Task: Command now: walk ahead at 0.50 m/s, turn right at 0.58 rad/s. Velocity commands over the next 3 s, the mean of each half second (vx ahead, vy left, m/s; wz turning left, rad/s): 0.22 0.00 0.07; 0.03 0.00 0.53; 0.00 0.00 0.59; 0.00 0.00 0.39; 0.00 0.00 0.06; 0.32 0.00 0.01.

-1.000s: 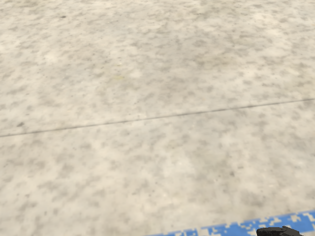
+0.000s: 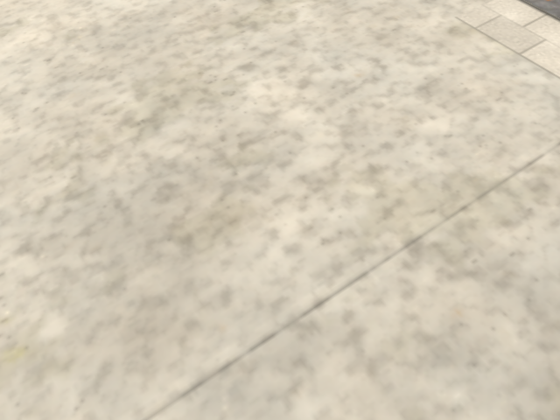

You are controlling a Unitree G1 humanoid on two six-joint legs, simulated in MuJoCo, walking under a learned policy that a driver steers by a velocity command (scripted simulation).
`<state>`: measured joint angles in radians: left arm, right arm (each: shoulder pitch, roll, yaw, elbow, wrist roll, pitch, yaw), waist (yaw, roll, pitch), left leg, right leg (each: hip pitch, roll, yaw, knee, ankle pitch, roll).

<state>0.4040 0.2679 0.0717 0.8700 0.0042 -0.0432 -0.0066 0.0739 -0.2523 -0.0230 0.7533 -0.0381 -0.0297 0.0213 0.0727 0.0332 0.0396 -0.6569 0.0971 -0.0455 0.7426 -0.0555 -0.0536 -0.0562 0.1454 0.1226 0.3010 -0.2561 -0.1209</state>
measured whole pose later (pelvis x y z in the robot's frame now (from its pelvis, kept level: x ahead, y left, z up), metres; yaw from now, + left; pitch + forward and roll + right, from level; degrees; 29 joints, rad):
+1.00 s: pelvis +0.15 +0.02 +0.00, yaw +23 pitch +0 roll +1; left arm 0.22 0.26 0.03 0.76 0.03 0.01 0.03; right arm 0.19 -0.30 -0.08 0.79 -0.01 0.09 0.04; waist 0.01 0.02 0.07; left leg -0.37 -0.02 -0.01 0.88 -0.45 -0.05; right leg -0.20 -0.04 -0.12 0.44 -0.23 -0.04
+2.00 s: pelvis +0.14 +0.02 +0.00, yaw +51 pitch -1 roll +1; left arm 0.21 0.25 0.01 0.77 0.02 0.01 0.02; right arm 0.19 -0.30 -0.04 0.83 0.00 0.08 0.00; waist 0.02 0.03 0.07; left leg -0.24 -0.06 -0.10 0.67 -0.44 -0.03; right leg -0.20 0.02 0.01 0.44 -0.23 -0.04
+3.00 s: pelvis +0.26 +0.11 +0.00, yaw +51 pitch +0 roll +1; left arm 0.42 0.19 0.01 1.06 0.01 -0.09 -0.01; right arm 0.20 -0.25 -0.03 1.02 -0.04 -0.04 0.03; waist 0.01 0.04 0.02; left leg -0.54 0.05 0.02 1.04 -0.20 0.06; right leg -0.02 0.07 -0.06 0.26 -0.25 -0.09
